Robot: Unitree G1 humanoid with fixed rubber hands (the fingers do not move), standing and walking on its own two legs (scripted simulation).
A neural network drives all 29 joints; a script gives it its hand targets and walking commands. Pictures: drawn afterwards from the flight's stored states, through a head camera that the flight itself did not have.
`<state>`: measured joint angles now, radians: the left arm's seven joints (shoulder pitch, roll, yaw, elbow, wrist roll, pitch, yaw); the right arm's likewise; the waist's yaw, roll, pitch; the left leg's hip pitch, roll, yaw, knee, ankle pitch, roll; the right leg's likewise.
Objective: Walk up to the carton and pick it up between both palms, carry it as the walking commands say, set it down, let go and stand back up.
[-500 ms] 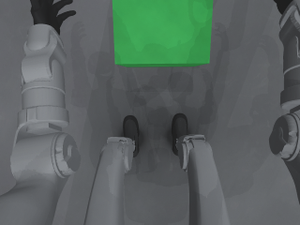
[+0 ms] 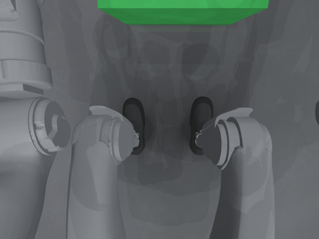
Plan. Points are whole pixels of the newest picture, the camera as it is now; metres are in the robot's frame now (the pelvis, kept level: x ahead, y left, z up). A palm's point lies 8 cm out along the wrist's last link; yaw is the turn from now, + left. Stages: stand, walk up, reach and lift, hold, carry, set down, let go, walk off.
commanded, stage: reach and lift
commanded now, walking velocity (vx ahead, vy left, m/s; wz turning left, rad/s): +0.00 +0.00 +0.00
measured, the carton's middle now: out of the picture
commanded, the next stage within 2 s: none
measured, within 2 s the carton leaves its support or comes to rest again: neither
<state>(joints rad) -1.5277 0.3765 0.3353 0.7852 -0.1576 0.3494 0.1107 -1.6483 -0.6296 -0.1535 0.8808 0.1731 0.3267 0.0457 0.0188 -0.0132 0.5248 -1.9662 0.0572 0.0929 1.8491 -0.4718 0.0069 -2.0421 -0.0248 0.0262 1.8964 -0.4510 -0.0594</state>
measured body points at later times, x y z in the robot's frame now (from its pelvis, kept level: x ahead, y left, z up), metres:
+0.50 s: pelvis +0.02 +0.00 -0.09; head +0.41 -0.02 +0.11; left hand +0.60 +0.20 -0.27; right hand +0.62 -0.24 -0.27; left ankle +0.14 +0.12 -0.42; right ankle +0.14 -0.10 -0.42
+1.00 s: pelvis +0.02 +0.00 -0.10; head +0.42 -0.02 +0.11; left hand +0.61 +0.19 -0.27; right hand +0.62 -0.24 -0.27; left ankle +0.14 +0.12 -0.42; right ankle +0.14 -0.10 -0.42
